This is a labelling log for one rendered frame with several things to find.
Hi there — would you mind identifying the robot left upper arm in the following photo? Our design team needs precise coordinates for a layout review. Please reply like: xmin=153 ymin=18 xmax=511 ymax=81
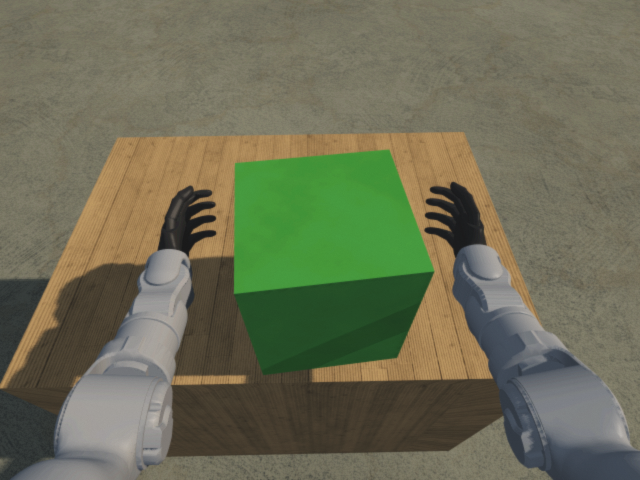
xmin=10 ymin=374 xmax=173 ymax=480

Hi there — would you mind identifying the robot right upper arm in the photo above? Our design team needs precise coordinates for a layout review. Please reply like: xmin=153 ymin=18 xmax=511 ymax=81
xmin=499 ymin=365 xmax=640 ymax=480

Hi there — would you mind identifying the robot right forearm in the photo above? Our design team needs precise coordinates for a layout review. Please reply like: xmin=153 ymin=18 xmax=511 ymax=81
xmin=452 ymin=244 xmax=630 ymax=443

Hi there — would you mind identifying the carton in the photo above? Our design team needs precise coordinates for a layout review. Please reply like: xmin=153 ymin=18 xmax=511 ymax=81
xmin=234 ymin=150 xmax=435 ymax=375

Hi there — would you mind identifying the robot left hand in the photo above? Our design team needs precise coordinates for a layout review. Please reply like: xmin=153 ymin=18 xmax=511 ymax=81
xmin=158 ymin=186 xmax=216 ymax=258

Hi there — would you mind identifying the robot right hand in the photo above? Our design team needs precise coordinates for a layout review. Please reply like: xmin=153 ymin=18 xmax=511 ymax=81
xmin=424 ymin=182 xmax=487 ymax=258

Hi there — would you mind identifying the robot left forearm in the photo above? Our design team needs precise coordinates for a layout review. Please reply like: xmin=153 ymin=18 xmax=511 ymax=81
xmin=54 ymin=249 xmax=194 ymax=456

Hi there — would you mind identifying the pedestal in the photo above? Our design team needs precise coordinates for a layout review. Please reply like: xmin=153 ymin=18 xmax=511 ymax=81
xmin=0 ymin=132 xmax=542 ymax=457

